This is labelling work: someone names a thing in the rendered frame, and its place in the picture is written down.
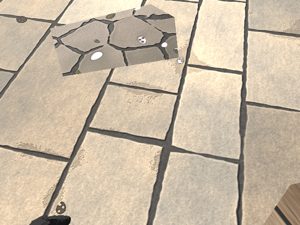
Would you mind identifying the left robot hand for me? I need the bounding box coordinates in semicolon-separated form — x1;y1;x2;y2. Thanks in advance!
29;215;71;225

